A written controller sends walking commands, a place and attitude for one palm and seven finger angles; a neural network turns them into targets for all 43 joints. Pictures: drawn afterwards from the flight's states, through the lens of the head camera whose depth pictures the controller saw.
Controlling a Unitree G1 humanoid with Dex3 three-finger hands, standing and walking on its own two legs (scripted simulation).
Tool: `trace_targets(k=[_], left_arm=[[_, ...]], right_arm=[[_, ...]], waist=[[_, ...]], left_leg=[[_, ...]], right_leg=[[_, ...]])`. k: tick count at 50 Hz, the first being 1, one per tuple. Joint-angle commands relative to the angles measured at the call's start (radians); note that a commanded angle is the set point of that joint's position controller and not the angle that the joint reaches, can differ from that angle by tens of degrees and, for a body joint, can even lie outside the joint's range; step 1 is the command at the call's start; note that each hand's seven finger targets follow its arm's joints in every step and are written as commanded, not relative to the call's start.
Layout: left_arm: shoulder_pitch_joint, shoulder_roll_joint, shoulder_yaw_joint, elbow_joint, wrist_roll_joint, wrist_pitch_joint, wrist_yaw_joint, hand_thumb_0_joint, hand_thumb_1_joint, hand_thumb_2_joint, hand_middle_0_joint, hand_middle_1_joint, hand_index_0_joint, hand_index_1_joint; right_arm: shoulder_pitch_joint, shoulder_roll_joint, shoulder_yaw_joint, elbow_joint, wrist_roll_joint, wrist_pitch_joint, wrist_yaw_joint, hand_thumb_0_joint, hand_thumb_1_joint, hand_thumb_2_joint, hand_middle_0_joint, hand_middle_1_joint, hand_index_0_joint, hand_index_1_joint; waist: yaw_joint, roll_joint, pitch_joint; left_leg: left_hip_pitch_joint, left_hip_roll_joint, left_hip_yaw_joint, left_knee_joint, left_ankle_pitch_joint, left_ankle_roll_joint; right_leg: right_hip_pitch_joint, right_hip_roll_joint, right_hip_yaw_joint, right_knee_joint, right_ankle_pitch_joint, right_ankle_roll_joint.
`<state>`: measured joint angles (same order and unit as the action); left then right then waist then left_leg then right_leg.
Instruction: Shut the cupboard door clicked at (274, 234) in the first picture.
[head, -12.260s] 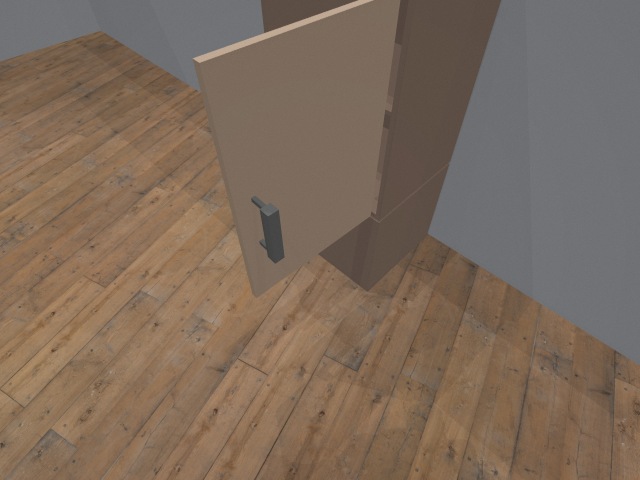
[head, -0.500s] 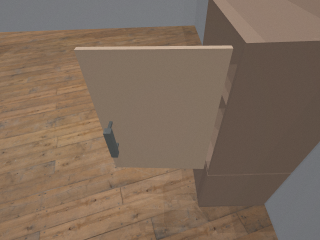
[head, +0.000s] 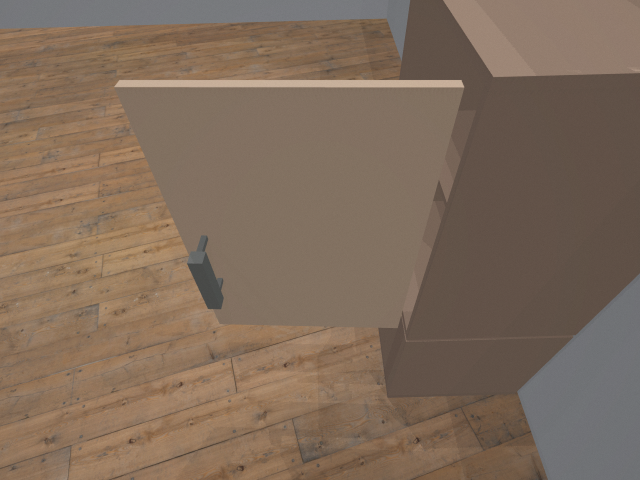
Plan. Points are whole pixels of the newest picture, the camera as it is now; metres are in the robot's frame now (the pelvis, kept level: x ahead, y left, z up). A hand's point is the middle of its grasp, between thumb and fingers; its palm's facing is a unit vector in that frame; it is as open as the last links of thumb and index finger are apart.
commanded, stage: come to a stop and stand still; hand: left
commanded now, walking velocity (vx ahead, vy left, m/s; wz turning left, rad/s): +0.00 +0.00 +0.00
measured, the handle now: (209, 272) +0.47 +0.23 -0.10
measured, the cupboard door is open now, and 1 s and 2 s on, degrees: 87 87 87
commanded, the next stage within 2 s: look again from close up in 0.22 s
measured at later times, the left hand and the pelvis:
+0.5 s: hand out of the picture +0.01 +0.18 -0.17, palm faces +0.03 -0.98 -0.21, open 7.3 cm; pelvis +0.01 +0.01 +0.00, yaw +0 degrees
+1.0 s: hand out of the picture +0.11 +0.21 -0.11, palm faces +0.22 -0.95 -0.22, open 7.2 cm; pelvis +0.01 +0.01 -0.01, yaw +0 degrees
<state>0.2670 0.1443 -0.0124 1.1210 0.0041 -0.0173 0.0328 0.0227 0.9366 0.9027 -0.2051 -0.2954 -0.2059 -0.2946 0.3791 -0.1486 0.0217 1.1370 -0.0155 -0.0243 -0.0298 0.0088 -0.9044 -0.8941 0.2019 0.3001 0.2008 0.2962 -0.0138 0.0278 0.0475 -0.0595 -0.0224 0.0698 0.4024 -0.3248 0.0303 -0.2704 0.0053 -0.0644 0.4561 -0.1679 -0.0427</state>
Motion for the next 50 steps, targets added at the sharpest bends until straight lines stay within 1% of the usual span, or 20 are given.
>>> trace_targets(k=[1,3,4,8,13,16,18,24,25,32,37,40,43,44,45,46,47,48,49,50], left_arm=[[0.054,0.097,0.013,-0.028,-0.003,-0.024,0.006,0.000,0.900,0.900,-0.200,-0.300,-0.200,-0.300],[0.044,0.094,0.012,-0.030,-0.004,-0.022,0.007,0.000,0.900,0.900,-0.200,-0.300,-0.200,-0.300],[0.046,0.092,0.013,-0.030,-0.003,-0.022,0.008,0.000,0.900,0.900,-0.200,-0.300,-0.200,-0.300],[0.037,0.090,0.013,-0.031,-0.002,-0.018,0.008,0.000,0.900,0.900,-0.200,-0.300,-0.200,-0.300],[0.033,0.088,0.015,-0.038,0.000,-0.016,0.009,0.000,0.900,0.900,-0.200,-0.300,-0.200,-0.300],[0.035,0.089,0.017,-0.038,0.001,-0.016,0.008,0.000,0.900,0.900,-0.200,-0.300,-0.200,-0.300],[0.030,0.086,0.017,-0.040,0.001,-0.013,0.008,0.000,0.900,0.900,-0.200,-0.300,-0.200,-0.300],[0.044,0.089,0.017,-0.037,0.002,-0.016,0.008,0.000,0.900,0.900,-0.200,-0.300,-0.200,-0.300],[0.046,0.089,0.016,-0.035,0.002,-0.015,0.008,0.000,0.900,0.900,-0.200,-0.300,-0.200,-0.300],[0.053,0.081,0.014,-0.029,0.001,-0.011,0.008,0.000,0.900,0.900,-0.200,-0.300,-0.200,-0.300],[0.060,0.075,0.013,-0.025,0.001,-0.011,0.008,0.000,0.900,0.900,-0.200,-0.300,-0.200,-0.300],[0.071,0.071,0.012,-0.021,0.001,-0.011,0.010,0.000,0.900,0.900,-0.200,-0.300,-0.200,-0.300],[0.068,0.068,0.012,-0.022,0.001,-0.008,0.010,0.000,0.900,0.900,-0.200,-0.300,-0.200,-0.300],[0.191,0.122,0.022,0.026,0.012,-0.031,0.049,0.000,0.900,0.900,-0.200,-0.300,-0.200,-0.300],[-0.743,0.631,0.344,-1.556,-0.126,-0.297,0.051,0.000,0.900,0.900,-0.200,-0.300,-0.200,-0.300],[-0.122,0.168,0.013,-1.247,-0.131,-0.196,0.055,0.000,0.900,0.900,-0.218,-0.320,-0.218,-0.320],[-0.141,0.131,0.037,-1.221,-0.171,-0.143,0.088,0.000,0.900,0.900,-0.237,-0.340,-0.237,-0.340],[0.115,-0.100,-0.090,-0.970,-0.166,-0.048,0.080,0.000,0.900,0.900,-0.255,-0.360,-0.255,-0.360],[-0.047,-0.043,-0.083,-1.086,-0.184,-0.081,0.084,0.000,0.900,0.900,-0.273,-0.380,-0.273,-0.380],[-0.038,-0.033,-0.057,-1.057,-0.171,-0.129,0.076,0.000,0.900,0.900,-0.292,-0.400,-0.292,-0.400]], right_arm=[[0.076,-0.076,-0.012,-0.016,0.005,-0.016,-0.006,0.000,-0.900,-0.900,0.200,0.300,0.200,0.300],[0.074,-0.076,-0.012,-0.012,0.005,-0.015,-0.009,0.000,-0.900,-0.900,0.200,0.300,0.200,0.300],[0.071,-0.073,-0.012,-0.010,0.006,-0.014,-0.009,0.000,-0.900,-0.900,0.200,0.300,0.200,0.300],[0.066,-0.069,-0.014,-0.008,0.005,-0.011,-0.009,0.000,-0.900,-0.900,0.200,0.300,0.200,0.300],[0.051,-0.072,-0.016,-0.010,0.004,-0.011,-0.010,0.000,-0.900,-0.900,0.200,0.300,0.200,0.300],[0.046,-0.074,-0.016,-0.012,0.004,-0.011,-0.010,0.000,-0.900,-0.900,0.200,0.300,0.200,0.300],[0.041,-0.073,-0.017,-0.015,0.004,-0.010,-0.010,0.000,-0.900,-0.900,0.200,0.300,0.200,0.300],[0.035,-0.077,-0.016,-0.015,0.006,-0.012,-0.010,0.000,-0.900,-0.900,0.200,0.300,0.200,0.300],[0.034,-0.077,-0.016,-0.014,0.005,-0.011,-0.011,0.000,-0.900,-0.900,0.200,0.300,0.200,0.300],[0.037,-0.070,-0.014,-0.008,0.007,-0.010,-0.012,0.000,-0.900,-0.900,0.200,0.300,0.200,0.300],[0.049,-0.067,-0.013,-0.004,0.007,-0.012,-0.014,0.000,-0.900,-0.900,0.200,0.300,0.200,0.300],[0.049,-0.069,-0.012,0.000,0.007,-0.014,-0.015,0.000,-0.900,-0.900,0.200,0.300,0.200,0.300],[0.053,-0.067,-0.012,0.001,0.007,-0.012,-0.016,0.000,-0.900,-0.900,0.200,0.300,0.200,0.300],[-0.092,-0.103,-0.027,-0.075,0.017,-0.027,-0.007,0.000,-0.900,-0.900,0.200,0.300,0.200,0.300],[0.022,-0.355,-0.075,-0.392,0.009,-0.221,-0.134,0.000,-0.900,-0.900,0.200,0.300,0.200,0.300],[-0.123,-0.182,0.005,-0.379,0.054,-0.284,-0.113,0.000,-0.900,-0.900,0.200,0.300,0.200,0.300],[-0.138,-0.216,-0.013,-0.332,0.041,-0.313,-0.094,0.000,-0.900,-0.900,0.200,0.300,0.200,0.300],[-0.135,-0.153,-0.020,-0.329,0.049,-0.330,-0.067,0.000,-0.900,-0.900,0.200,0.300,0.200,0.300],[-0.132,-0.217,-0.033,-0.367,0.061,-0.343,-0.053,0.000,-0.900,-0.900,0.200,0.300,0.200,0.300],[-0.137,-0.224,-0.049,-0.415,0.044,-0.352,-0.045,0.000,-0.900,-0.900,0.200,0.300,0.200,0.300]], waist=[[0.008,-0.027,0.007],[0.007,-0.019,0.018],[0.007,-0.032,0.024],[0.007,-0.034,0.043],[0.008,-0.027,0.041],[0.006,-0.051,0.037],[0.007,-0.020,0.057],[0.009,-0.028,0.032],[0.008,-0.040,0.034],[0.010,-0.012,0.052],[0.009,-0.022,0.038],[0.011,-0.016,0.040],[0.013,-0.014,0.056],[0.075,-0.102,-0.022],[-0.131,0.033,-0.411],[-0.030,0.285,-0.427],[-0.001,0.281,-0.381],[-0.013,0.152,-0.172],[-0.033,0.075,-0.044],[-0.049,-0.032,0.016]], left_leg=[[-0.160,0.123,-0.099,-0.099,0.157,0.003],[-0.158,0.128,-0.103,-0.103,0.177,0.003],[-0.159,0.129,-0.101,-0.102,0.174,0.003],[-0.158,0.126,-0.104,-0.109,0.152,0.004],[-0.141,0.129,-0.104,-0.113,0.164,0.006],[-0.133,0.128,-0.103,-0.116,0.160,0.005],[-0.138,0.130,-0.107,-0.124,0.158,0.007],[-0.117,0.130,-0.104,-0.120,0.181,0.007],[-0.116,0.129,-0.104,-0.120,0.177,0.006],[-0.120,0.134,-0.107,-0.134,0.168,0.009],[-0.111,0.135,-0.109,-0.133,0.191,0.010],[-0.102,0.135,-0.104,-0.124,0.226,0.009],[-0.118,0.136,-0.107,-0.129,0.209,0.010],[-0.145,0.152,-0.041,0.105,0.362,-0.011],[0.115,0.120,-0.045,0.093,0.615,-0.018],[0.040,0.052,-0.043,0.041,0.629,-0.017],[0.012,0.060,-0.056,0.013,0.624,-0.064],[-0.126,0.069,-0.099,-0.009,0.523,-0.072],[-0.214,0.061,-0.126,0.033,0.340,-0.069],[-0.305,0.051,-0.144,0.062,0.221,-0.059]], right_leg=[[0.168,-0.135,0.152,-0.043,0.209,-0.036],[0.164,-0.131,0.144,-0.034,0.222,-0.035],[0.162,-0.132,0.143,-0.038,0.221,-0.034],[0.149,-0.128,0.147,-0.050,0.184,-0.032],[0.145,-0.123,0.141,-0.052,0.171,-0.028],[0.146,-0.125,0.142,-0.057,0.172,-0.027],[0.132,-0.120,0.139,-0.059,0.147,-0.025],[0.149,-0.124,0.140,-0.061,0.176,-0.025],[0.148,-0.124,0.141,-0.062,0.180,-0.025],[0.139,-0.117,0.135,-0.069,0.136,-0.023],[0.148,-0.117,0.130,-0.061,0.155,-0.023],[0.143,-0.119,0.130,-0.052,0.182,-0.024],[0.141,-0.116,0.127,-0.052,0.161,-0.022],[0.174,-0.160,0.130,0.031,0.667,0.008],[0.163,-0.055,0.117,0.139,0.342,0.033],[0.105,0.013,0.058,0.126,0.115,0.008],[0.103,0.008,0.028,0.100,0.038,0.002],[0.027,-0.022,-0.002,0.107,-0.014,0.018],[-0.024,-0.030,0.003,0.088,0.007,0.019],[-0.079,-0.036,-0.014,0.088,-0.033,0.022]])
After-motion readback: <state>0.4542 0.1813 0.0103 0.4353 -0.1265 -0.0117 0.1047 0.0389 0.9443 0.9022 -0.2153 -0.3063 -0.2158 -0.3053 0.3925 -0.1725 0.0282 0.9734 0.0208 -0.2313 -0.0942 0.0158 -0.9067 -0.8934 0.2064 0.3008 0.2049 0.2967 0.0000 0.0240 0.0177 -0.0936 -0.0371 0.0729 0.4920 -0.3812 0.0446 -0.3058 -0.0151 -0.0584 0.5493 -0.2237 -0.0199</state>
